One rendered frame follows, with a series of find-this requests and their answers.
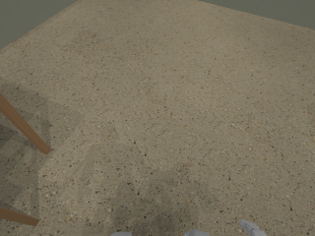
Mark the table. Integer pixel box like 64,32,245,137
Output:
0,92,51,155

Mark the right robot hand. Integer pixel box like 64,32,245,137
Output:
239,219,267,236

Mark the chair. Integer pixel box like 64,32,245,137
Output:
0,207,39,227

